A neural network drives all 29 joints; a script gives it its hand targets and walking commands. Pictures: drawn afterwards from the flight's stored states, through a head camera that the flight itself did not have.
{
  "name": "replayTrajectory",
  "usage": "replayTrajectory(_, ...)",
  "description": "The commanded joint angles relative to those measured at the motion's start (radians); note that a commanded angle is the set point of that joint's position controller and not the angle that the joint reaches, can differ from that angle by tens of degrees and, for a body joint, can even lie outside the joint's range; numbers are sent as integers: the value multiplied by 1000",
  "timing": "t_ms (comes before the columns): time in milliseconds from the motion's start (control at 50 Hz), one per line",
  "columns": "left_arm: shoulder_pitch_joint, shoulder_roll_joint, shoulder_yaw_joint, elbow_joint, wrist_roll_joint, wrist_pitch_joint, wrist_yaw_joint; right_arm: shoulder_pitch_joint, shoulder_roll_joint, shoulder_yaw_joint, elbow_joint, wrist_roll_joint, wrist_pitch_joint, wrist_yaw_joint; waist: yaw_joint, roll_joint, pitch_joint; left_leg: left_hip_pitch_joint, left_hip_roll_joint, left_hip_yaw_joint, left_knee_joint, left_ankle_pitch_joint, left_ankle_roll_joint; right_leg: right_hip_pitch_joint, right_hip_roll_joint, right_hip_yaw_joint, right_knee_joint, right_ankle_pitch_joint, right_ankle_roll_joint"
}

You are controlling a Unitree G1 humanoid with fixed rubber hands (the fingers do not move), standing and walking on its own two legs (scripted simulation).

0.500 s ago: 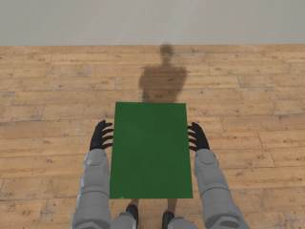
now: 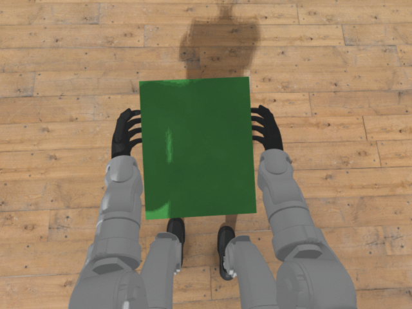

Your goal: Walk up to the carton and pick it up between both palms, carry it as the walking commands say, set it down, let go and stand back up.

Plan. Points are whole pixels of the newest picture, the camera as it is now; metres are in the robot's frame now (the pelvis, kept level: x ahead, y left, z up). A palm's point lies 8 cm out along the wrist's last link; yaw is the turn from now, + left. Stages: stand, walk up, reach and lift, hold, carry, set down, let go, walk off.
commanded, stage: set down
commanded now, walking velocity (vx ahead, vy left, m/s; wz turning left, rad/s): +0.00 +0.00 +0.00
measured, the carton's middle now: (197, 149) +0.42 +0.02 -0.19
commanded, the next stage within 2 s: none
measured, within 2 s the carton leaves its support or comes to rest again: neither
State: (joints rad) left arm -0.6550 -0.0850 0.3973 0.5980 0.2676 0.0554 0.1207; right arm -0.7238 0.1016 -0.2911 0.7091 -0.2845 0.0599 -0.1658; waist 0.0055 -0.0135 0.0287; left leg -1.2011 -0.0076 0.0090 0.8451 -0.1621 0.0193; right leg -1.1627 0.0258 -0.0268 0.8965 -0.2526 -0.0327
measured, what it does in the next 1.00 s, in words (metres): lowers itself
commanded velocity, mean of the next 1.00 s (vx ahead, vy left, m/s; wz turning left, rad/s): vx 0.00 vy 0.00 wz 0.00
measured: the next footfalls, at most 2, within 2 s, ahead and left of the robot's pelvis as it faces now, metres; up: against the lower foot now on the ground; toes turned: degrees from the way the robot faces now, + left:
none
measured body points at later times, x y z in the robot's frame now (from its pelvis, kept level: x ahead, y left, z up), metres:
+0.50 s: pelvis -0.01 +0.00 -0.07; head +0.28 +0.01 +0.27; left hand +0.46 +0.17 -0.19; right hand +0.47 -0.12 -0.18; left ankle +0.11 +0.11 -0.66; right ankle +0.08 -0.10 -0.66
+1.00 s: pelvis -0.02 +0.00 -0.16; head +0.29 +0.01 +0.16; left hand +0.49 +0.17 -0.27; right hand +0.50 -0.12 -0.26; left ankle +0.11 +0.11 -0.66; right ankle +0.08 -0.10 -0.66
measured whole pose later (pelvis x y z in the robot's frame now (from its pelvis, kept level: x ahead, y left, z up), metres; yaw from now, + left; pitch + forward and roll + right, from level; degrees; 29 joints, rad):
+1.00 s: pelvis -0.02 +0.00 -0.16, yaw +0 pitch +44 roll +0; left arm -1.13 0.03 0.47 0.65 0.23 0.33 0.11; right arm -1.16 0.02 -0.39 0.69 -0.27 0.35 -0.18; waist 0.01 -0.03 0.00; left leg -1.93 -0.01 0.02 1.51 -0.34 0.02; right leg -1.89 0.03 -0.03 1.58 -0.45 -0.03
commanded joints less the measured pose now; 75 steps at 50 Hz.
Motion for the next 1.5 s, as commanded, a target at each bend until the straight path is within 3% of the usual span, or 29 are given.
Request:
replayTrajectory(0,-543,-533,-393,78,-69,-43,-110,-535,583,337,-39,113,-62,119,72,32,-794,469,-92,-37,112,-77,3,265,126,105,48,-84,10)
replayTrajectory(20,-584,-538,-393,77,-73,-37,-113,-557,575,320,-24,109,-55,121,55,21,-797,460,-95,-43,121,-105,0,245,128,98,57,-111,11)
replayTrajectory(40,-594,-536,-377,87,-71,-34,-106,-578,566,311,-20,114,-55,124,77,42,-779,455,-95,-41,121,-114,-5,214,128,101,70,-120,6)
replayTrajectory(60,-599,-557,-388,104,-74,-29,-110,-577,579,296,-13,111,-52,127,47,43,-792,445,-93,-44,136,-123,-4,207,130,97,76,-121,7)
replayTrajectory(120,-650,-581,-375,100,-59,-25,-112,-665,627,314,-37,136,-50,143,76,28,-838,425,-96,-50,177,-98,2,147,139,103,127,-105,17)
replayTrajectory(200,-710,-636,-387,127,-64,-1,-134,-700,688,288,8,125,-22,154,46,34,-894,382,-100,-56,233,-116,-4,94,149,103,174,-111,23)
replayTrajectory(260,-752,-687,-413,93,-62,13,-157,-746,752,315,-28,134,-14,168,45,28,-998,363,-111,-50,300,-27,-3,92,157,107,228,-31,28)
replayTrajectory(280,-780,-703,-436,69,-78,16,-162,-747,765,315,-30,135,-11,169,24,39,-1046,358,-115,-48,320,-10,-7,87,162,104,243,-11,29)
replayTrajectory(380,-806,-745,-452,73,-98,48,-193,-812,848,363,-60,171,23,184,46,15,-1138,323,-124,-54,398,55,-1,37,173,108,334,37,42)
replayTrajectory(440,-870,-761,-500,1,-132,59,-221,-819,904,392,-72,189,43,187,20,-1,-1251,275,-131,-54,473,132,-2,53,179,106,384,124,52)
replayTrajectory(460,-871,-768,-491,4,-132,71,-222,-868,895,417,-103,211,48,192,68,15,-1278,287,-129,-44,481,135,-2,36,182,106,411,108,50)
replayTrajectory(600,-979,-822,-511,18,-174,139,-271,-961,940,395,-87,220,114,224,39,7,-1275,166,-135,-47,558,47,-7,-69,177,85,497,30,57)
replayTrajectory(620,-989,-819,-518,2,-176,149,-276,-991,940,418,-113,241,123,227,59,28,-1309,147,-135,-39,582,65,-6,-58,174,99,503,43,55)
replayTrajectory(720,-1043,-857,-488,48,-183,199,-299,-1060,956,390,-91,235,172,253,48,-3,-1317,114,-138,-35,619,14,-4,-134,171,70,553,-21,62)
replayTrajectory(760,-1089,-851,-481,60,-183,213,-310,-1074,951,360,-44,229,188,263,42,22,-1273,74,-135,-37,621,-42,-5,-188,169,65,569,-71,57)
replayTrajectory(840,-1096,-844,-448,104,-176,238,-326,-1123,957,356,-39,218,211,275,51,-29,-1272,-2,-137,-30,664,-49,0,-203,165,58,595,-69,65)
replayTrajectory(900,-1159,-839,-459,69,-193,251,-331,-1200,943,369,-110,244,214,284,63,6,-1366,30,-137,-19,689,-23,-4,-210,164,48,635,-57,64)
replayTrajectory(940,-1195,-824,-458,63,-197,256,-333,-1179,927,340,-57,232,226,289,41,11,-1312,-1,-134,-25,700,-54,-7,-264,161,44,647,-82,59)
replayTrajectory(1000,-1221,-817,-457,69,-199,265,-338,-1255,921,362,-113,252,229,292,65,7,-1353,-27,-134,-9,730,-40,-2,-259,156,48,670,-69,60)
replayTrajectory(1020,-1211,-815,-449,111,-197,272,-343,-1216,910,337,-55,235,236,296,45,7,-1283,-71,-134,-7,731,-67,-5,-285,154,39,670,-87,61)
replayTrajectory(1100,-1228,-797,-436,99,-201,276,-348,-1257,892,342,-79,237,241,298,50,-19,-1316,-75,-127,-15,762,-47,-1,-310,152,32,707,-76,61)
replayTrajectory(1120,-1250,-798,-442,85,-201,277,-348,-1248,889,329,-59,237,242,299,47,18,-1300,-85,-128,-4,770,-47,-3,-322,149,41,707,-76,55)
replayTrajectory(1160,-1235,-790,-424,125,-190,282,-350,-1279,878,339,-72,241,242,302,68,12,-1262,-125,-128,4,784,-52,-1,-336,146,42,719,-83,57)
replayTrajectory(1360,-1390,-722,-540,-4,-282,279,-343,-1401,823,441,-184,336,246,293,63,33,-1619,47,-120,16,882,55,-4,-228,136,31,821,16,64)
replayTrajectory(1400,-1492,-682,-583,-34,-325,282,-339,-1434,792,459,-166,357,262,294,27,47,-1707,115,-108,6,901,9,-9,-211,129,25,849,-16,58)
replayTrajectory(1420,-1524,-660,-578,-58,-329,281,-336,-1468,802,486,-170,375,273,297,60,20,-1748,123,-103,17,912,12,0,-176,126,36,859,-20,61)
replayTrajectory(1440,-1558,-660,-601,-73,-354,285,-332,-1541,762,518,-234,400,267,296,57,33,-1848,180,-96,16,930,36,-2,-134,120,34,882,7,55)
replayTrajectory(1460,-1588,-620,-593,-74,-359,286,-328,-1562,764,542,-233,420,279,299,72,0,-1900,212,-89,17,944,39,6,-96,114,34,894,11,62)
replayTrajectory(1480,-1621,-617,-600,-24,-367,298,-327,-1560,738,555,-173,429,293,306,58,13,-1844,229,-87,19,944,-4,6,-127,113,28,893,-38,57)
